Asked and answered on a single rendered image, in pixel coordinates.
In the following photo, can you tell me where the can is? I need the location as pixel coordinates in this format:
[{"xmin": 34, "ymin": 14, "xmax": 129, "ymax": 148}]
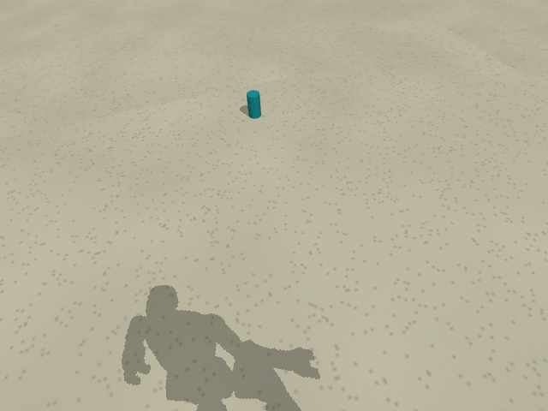
[{"xmin": 247, "ymin": 90, "xmax": 261, "ymax": 119}]

